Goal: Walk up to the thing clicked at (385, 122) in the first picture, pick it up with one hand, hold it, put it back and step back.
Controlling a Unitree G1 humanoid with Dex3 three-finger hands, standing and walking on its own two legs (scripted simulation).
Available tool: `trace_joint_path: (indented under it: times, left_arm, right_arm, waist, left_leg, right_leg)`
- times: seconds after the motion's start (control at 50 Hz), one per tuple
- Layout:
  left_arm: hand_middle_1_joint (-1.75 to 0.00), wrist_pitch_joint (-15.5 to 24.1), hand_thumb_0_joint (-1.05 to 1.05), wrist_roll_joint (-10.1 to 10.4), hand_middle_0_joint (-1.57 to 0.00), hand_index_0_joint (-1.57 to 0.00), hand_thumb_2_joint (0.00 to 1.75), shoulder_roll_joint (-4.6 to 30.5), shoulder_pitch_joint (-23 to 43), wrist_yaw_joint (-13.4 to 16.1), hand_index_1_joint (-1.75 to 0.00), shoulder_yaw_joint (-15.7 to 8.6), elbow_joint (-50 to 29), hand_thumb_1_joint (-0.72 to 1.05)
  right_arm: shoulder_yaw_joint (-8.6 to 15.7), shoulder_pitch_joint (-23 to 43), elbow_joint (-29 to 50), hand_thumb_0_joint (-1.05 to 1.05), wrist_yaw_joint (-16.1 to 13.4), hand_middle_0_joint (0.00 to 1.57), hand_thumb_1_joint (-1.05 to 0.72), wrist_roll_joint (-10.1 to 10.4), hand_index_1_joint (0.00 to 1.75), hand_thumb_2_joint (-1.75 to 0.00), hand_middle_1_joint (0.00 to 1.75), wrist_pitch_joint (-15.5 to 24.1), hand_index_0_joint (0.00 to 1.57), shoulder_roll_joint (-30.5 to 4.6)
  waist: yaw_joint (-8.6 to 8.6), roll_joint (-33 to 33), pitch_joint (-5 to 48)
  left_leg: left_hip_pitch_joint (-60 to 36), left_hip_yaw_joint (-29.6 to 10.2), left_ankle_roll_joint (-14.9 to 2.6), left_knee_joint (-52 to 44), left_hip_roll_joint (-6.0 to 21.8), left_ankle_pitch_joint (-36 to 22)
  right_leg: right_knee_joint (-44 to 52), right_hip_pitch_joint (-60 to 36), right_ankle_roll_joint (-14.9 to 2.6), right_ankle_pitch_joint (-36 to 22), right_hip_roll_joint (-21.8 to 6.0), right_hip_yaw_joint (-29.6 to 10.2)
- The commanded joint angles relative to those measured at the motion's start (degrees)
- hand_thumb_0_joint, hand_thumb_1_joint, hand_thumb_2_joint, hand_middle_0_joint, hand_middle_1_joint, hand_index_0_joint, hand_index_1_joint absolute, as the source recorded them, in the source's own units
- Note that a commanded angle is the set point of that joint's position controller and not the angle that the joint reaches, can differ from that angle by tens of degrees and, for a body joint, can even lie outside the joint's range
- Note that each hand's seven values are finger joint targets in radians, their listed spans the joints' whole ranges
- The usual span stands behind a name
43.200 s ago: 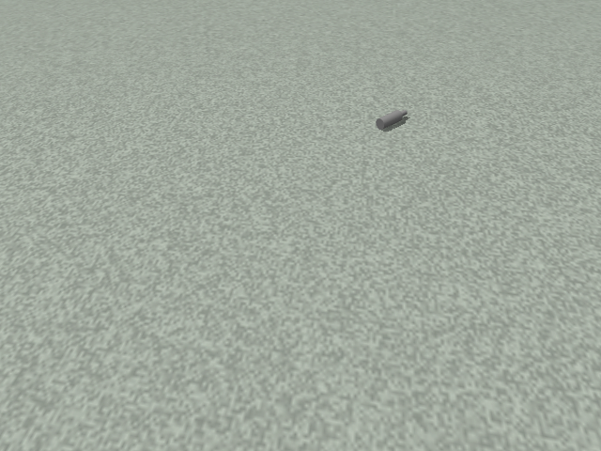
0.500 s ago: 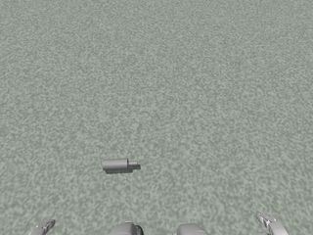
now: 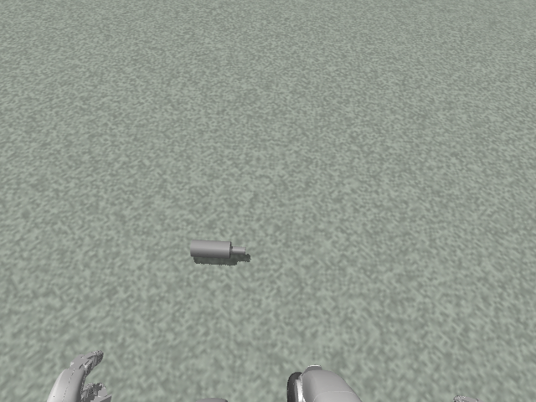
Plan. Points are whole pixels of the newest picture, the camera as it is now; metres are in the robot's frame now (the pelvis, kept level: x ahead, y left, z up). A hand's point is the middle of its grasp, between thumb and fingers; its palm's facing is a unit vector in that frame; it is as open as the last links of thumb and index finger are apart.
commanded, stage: step back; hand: left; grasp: from above
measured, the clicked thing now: (218, 249) +0.69 +0.16 -0.72
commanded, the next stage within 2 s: none
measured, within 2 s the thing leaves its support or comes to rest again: neither
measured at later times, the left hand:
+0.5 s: hand out of the picture -0.11 +0.23 -0.13, palm faces -0.07 -0.91 -0.40, open 7.4 cm
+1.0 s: hand out of the picture -0.23 +0.22 -0.14, palm faces -0.03 -0.94 -0.35, open 7.4 cm
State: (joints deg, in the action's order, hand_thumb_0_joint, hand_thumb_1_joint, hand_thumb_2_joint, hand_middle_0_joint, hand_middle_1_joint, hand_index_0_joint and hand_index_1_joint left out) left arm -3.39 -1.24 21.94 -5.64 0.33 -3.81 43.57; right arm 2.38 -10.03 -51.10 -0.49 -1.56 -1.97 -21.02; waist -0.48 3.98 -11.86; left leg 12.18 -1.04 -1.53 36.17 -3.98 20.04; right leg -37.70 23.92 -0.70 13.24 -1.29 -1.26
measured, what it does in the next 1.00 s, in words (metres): walks backwards: right foot, then left foot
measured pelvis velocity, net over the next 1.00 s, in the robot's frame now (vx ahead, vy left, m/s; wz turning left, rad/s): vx -0.34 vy -0.04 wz -0.02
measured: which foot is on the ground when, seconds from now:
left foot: down 0.00-0.44, up 0.46-0.72, down 0.74-1.00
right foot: up 0.00-0.38, down 0.40-0.76, up 0.78-1.00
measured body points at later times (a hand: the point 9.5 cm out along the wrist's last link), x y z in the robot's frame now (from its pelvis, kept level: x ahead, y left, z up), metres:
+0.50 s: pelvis -0.18 -0.03 +0.00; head -0.14 -0.05 +0.45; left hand -0.11 +0.28 -0.11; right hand -0.06 -0.35 -0.11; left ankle -0.06 +0.10 -0.68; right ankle -0.19 -0.15 -0.72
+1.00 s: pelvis -0.34 -0.04 +0.01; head -0.29 -0.02 +0.46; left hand -0.23 +0.27 -0.12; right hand -0.25 -0.35 -0.09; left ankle -0.28 +0.09 -0.72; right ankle -0.41 -0.18 -0.66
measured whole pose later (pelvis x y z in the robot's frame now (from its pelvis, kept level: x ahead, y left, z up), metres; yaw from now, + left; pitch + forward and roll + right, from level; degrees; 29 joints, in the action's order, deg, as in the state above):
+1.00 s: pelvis -0.34 -0.04 +0.01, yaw -1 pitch -1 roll -1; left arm -3.5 -0.9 22.3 -8.7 0.0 -3.8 46.8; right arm 1.9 -9.4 -48.5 -0.6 -2.4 -1.4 -20.8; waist -0.2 1.9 -7.9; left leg 19.9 -1.3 -0.4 33.0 1.9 12.4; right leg -59.1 20.1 0.5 28.9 3.6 -6.2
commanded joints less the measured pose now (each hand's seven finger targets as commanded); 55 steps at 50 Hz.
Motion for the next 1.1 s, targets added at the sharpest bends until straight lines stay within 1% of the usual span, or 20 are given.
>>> trace_joint_path:
  times: [0.0, 0.08, 0.22, 0.32, 0.36, 0.38, 0.4, 0.42, 0.44, 0.5, 0.58, 0.66, 0.7, 0.72, 0.76, 0.78, 0.86, 0.96, 1.04, 1.08]
  left_arm:
    - [-0.30, 0.61, 0.00, -0.60, -0.20, -0.20, 0.90, 12.40, 2.02, 1.63, -0.30, -4.63, -4.22, 0.90]
    - [-0.30, 0.24, 0.00, 0.70, -0.20, -0.20, 0.90, 11.11, -6.47, 0.77, -0.30, -4.65, -0.21, 0.90]
    - [-0.30, 1.11, 0.00, 0.01, -0.20, -0.20, 0.90, 9.92, -5.90, 0.70, -0.30, -3.79, -1.09, 0.90]
    - [-0.30, 1.59, 0.00, 0.14, -0.20, -0.20, 0.90, 9.81, -12.66, 0.09, -0.30, -3.70, 2.73, 0.90]
    - [-0.30, 1.65, 0.00, -0.38, -0.20, -0.20, 0.90, 10.18, -17.52, -0.03, -0.30, -4.05, 5.66, 0.90]
    - [-0.30, 1.80, 0.00, -1.22, -0.20, -0.20, 0.90, 12.98, -16.41, -0.19, -0.30, -4.88, 5.08, 0.90]
    - [-0.30, 1.91, 0.00, -1.66, -0.20, -0.20, 0.90, 17.42, -14.60, -0.37, -0.30, -6.04, 3.21, 0.90]
    - [-0.30, 1.66, 0.00, -1.82, -0.20, -0.20, 0.90, 22.83, -7.71, -0.19, -0.30, -6.81, 0.28, 0.90]
    - [-0.30, 1.96, 0.00, -1.28, -0.20, -0.20, 0.90, 21.89, -2.57, 0.20, -0.30, -6.64, -1.38, 0.90]
    - [-0.30, 2.31, 0.00, -1.40, -0.20, -0.20, 0.90, 13.52, 4.99, 0.77, -0.30, -4.83, -2.75, 0.90]
    - [-0.30, 2.07, 0.00, -1.76, -0.20, -0.20, 0.90, 12.41, -4.40, 1.09, -0.30, -4.62, -2.25, 0.90]
    - [-0.30, 1.09, 0.00, -1.14, -0.20, -0.20, 0.90, 12.85, -4.39, 1.75, -0.30, -4.68, -3.06, 0.90]
    - [-0.30, 0.10, 0.00, -0.15, -0.20, -0.20, 0.90, 12.76, -2.46, 1.28, -0.30, -3.96, -3.64, 0.90]
    - [-0.30, -0.24, 0.00, -0.11, -0.20, -0.20, 0.90, 11.16, -3.50, 1.08, -0.30, -3.26, -4.20, 0.90]
    - [-0.30, -0.16, 0.00, 0.77, -0.20, -0.20, 0.90, 10.22, -1.23, 1.29, -0.30, -3.12, -5.42, 0.90]
    - [-0.30, -0.27, 0.00, 0.17, -0.20, -0.20, 0.90, 12.06, 1.68, 1.80, -0.30, -3.88, -5.04, 0.90]
    - [-0.30, -0.36, 0.00, 1.03, -0.20, -0.20, 0.90, 11.41, -4.05, 0.91, -0.30, -3.67, -1.31, 0.90]
    - [-0.30, 2.30, 0.00, -0.05, -0.20, -0.20, 0.90, 9.96, -4.03, 0.12, -0.30, -2.57, -0.02, 0.90]
    - [-0.30, 4.79, 0.00, -0.46, -0.20, -0.20, 0.90, 9.98, -11.44, 0.68, -0.30, -3.17, 6.84, 0.90]
    - [-0.30, 5.76, 0.00, -1.85, -0.20, -0.20, 0.90, 16.76, -10.13, 0.96, -0.30, -4.63, 6.30, 0.90]
  right_arm:
    - [5.79, 1.44, 5.63, 0.00, -0.62, 0.20, -0.90, -1.18, 0.30, -0.90, 0.30, 1.82, 0.20, -21.56]
    - [3.68, 7.36, 6.97, 0.00, -1.19, 0.20, -0.90, -0.93, 0.30, -0.90, 0.30, 2.45, 0.20, -13.94]
    - [4.73, -0.31, 6.84, 0.00, -1.39, 0.20, -0.90, 0.13, 0.30, -0.90, 0.30, 1.90, 0.20, -14.75]
    - [5.07, 3.20, 8.52, 0.00, -0.78, 0.20, -0.90, -0.10, 0.30, -0.90, 0.30, 0.33, 0.20, -16.54]
    - [4.91, 5.49, 8.76, 0.00, -0.58, 0.20, -0.90, 0.43, 0.30, -0.90, 0.30, -0.46, 0.20, -16.31]
    - [4.43, 4.94, 9.10, 0.00, -0.45, 0.20, -0.90, 0.92, 0.30, -0.90, 0.30, -0.59, 0.20, -14.39]
    - [3.51, 5.06, 10.28, 0.00, -0.59, 0.20, -0.90, 1.27, 0.30, -0.90, 0.30, -0.36, 0.20, -11.21]
    - [4.33, 6.64, 10.21, 0.00, -1.55, 0.20, -0.90, 0.85, 0.30, -0.90, 0.30, -0.47, 0.20, -12.31]
    - [5.38, 5.53, 9.22, 0.00, -1.61, 0.20, -0.90, 0.95, 0.30, -0.90, 0.30, -0.58, 0.20, -14.86]
    - [4.11, -1.66, 5.10, 0.00, -0.97, 0.20, -0.90, 1.61, 0.30, -0.90, 0.30, -0.17, 0.20, -12.46]
    - [2.62, -0.32, 6.49, 0.00, -1.56, 0.20, -0.90, 1.28, 0.30, -0.90, 0.30, 1.04, 0.20, -10.73]
    - [2.79, -3.21, 6.09, 0.00, -1.61, 0.20, -0.90, 0.30, 0.30, -0.90, 0.30, 1.87, 0.20, -10.35]
    - [3.33, -7.61, 3.64, 0.00, -1.48, 0.20, -0.90, 0.05, 0.30, -0.90, 0.30, 2.03, 0.20, -10.22]
    - [4.18, -6.97, 3.57, 0.00, -1.51, 0.20, -0.90, -0.28, 0.30, -0.90, 0.30, 2.01, 0.20, -12.11]
    - [5.69, -2.56, 5.69, 0.00, -1.03, 0.20, -0.90, -0.93, 0.30, -0.90, 0.30, 1.60, 0.20, -22.25]
    - [6.04, -1.49, 6.27, 0.00, -1.34, 0.20, -0.90, -0.98, 0.30, -0.90, 0.30, 1.93, 0.20, -23.81]
    - [3.38, 3.83, 7.46, 0.00, -1.95, 0.20, -0.90, -0.90, 0.30, -0.90, 0.30, 2.10, 0.20, -14.60]
    - [4.03, -0.67, 5.92, 0.00, -0.96, 0.20, -0.90, -0.80, 0.30, -0.90, 0.30, 1.88, 0.20, -13.97]
    - [4.20, 1.27, 4.91, 0.00, -0.13, 0.20, -0.90, -0.78, 0.30, -0.90, 0.30, 0.04, 0.20, -14.63]
    - [1.88, -0.14, 6.67, 0.00, 0.11, 0.20, -0.90, -0.06, 0.30, -0.90, 0.30, 0.51, 0.20, -7.99]
  waist:
    - [3.14, -15.75, 8.95]
    - [-3.04, -9.37, 8.00]
    - [2.54, -14.24, 14.26]
    - [0.29, -17.46, 18.27]
    - [-1.95, -15.39, 18.50]
    - [-1.41, -8.26, 15.99]
    - [-1.93, 5.99, 12.39]
    - [-3.76, 13.58, 8.83]
    - [-1.49, 12.08, 4.37]
    - [3.74, 4.25, 5.14]
    - [-1.68, 6.45, 9.10]
    - [-1.79, 9.64, 14.91]
    - [0.12, 5.64, 16.38]
    - [-0.69, 2.06, 16.87]
    - [-0.01, -16.68, 14.76]
    - [2.47, -18.76, 12.89]
    - [-2.22, -9.64, 12.30]
    - [2.03, -14.36, 14.86]
    - [-0.69, -12.43, 16.16]
    - [0.07, 5.20, 13.17]
  left_leg:
    - [11.98, -30.89, -16.40, -20.82, 27.96, -14.52]
    - [5.45, -11.65, -8.41, -17.11, 15.98, -20.28]
    - [-10.99, -11.98, -13.37, -11.26, 18.81, -27.36]
    - [-5.26, -10.98, -10.21, -9.06, 17.99, -21.36]
    - [2.13, -9.52, -6.76, -7.05, 15.55, -14.17]
    - [10.29, -8.26, -3.32, -2.38, 10.90, -5.29]
    - [20.88, -4.51, 0.51, 8.36, 0.55, 8.08]
    - [15.68, -5.02, 2.62, 23.34, -0.80, 14.16]
    - [10.89, -8.86, 2.55, 30.48, 1.69, 12.22]
    - [13.47, -8.20, 1.96, 33.26, -3.99, 3.92]
    - [17.53, -4.51, 2.95, 21.99, -2.16, 7.88]
    - [12.23, -1.36, 1.88, 0.00, 3.41, 7.51]
    - [3.56, 2.15, 1.37, -15.60, 1.73, -7.74]
    - [-1.75, -3.24, 0.22, -16.29, 4.74, -14.74]
    - [-0.46, -26.69, -11.91, -15.50, 24.56, -29.53]
    - [8.72, -32.46, -16.84, -17.47, 28.97, -27.64]
    - [3.94, -10.78, -10.76, -10.94, 17.13, -34.56]
    - [-8.42, -10.80, -10.86, -11.31, 15.52, -9.64]
    - [0.70, -5.63, -6.74, -0.40, 12.79, -6.46]
    - [22.51, -2.66, -0.11, 10.08, 2.92, 9.49]
  right_leg:
    - [-30.10, -0.80, 0.21, 23.02, 6.89, -10.15]
    - [-37.81, 3.94, -0.22, 12.00, 9.63, -10.88]
    - [-19.75, 3.07, 3.82, 16.64, 5.13, -6.56]
    - [3.71, -9.67, 1.30, 10.85, 2.23, -0.70]
    - [13.60, -17.00, -0.81, 3.02, 2.43, 1.01]
    - [14.48, -17.33, -2.75, 6.02, -1.66, -8.18]
    - [19.51, -15.15, -7.27, 10.65, -12.45, -24.40]
    - [24.81, 2.26, -16.36, 13.22, -23.40, -32.66]
    - [27.32, 13.06, -16.78, 17.09, -24.53, -33.22]
    - [17.21, 2.42, -8.75, -3.92, -9.85, -8.58]
    - [11.88, -14.11, -9.13, -15.40, -9.45, -7.76]
    - [4.89, -23.37, -9.73, -25.88, -13.24, -10.09]
    - [-0.73, -19.85, -7.37, -22.20, -10.48, -6.95]
    - [-2.73, -13.55, -5.07, -15.97, -8.37, -6.61]
    - [-19.62, 2.45, -0.20, 22.40, 4.70, -0.54]
    - [-28.96, -1.42, 0.25, 25.44, 3.32, -7.09]
    - [-36.90, 1.82, -0.12, 16.00, 6.95, -8.91]
    - [-8.80, 0.74, 1.91, 15.96, 2.72, -2.73]
    - [22.33, -17.05, -0.49, 5.17, 3.05, 0.00]
    - [20.89, -23.28, -4.69, 7.36, -11.36, -26.09]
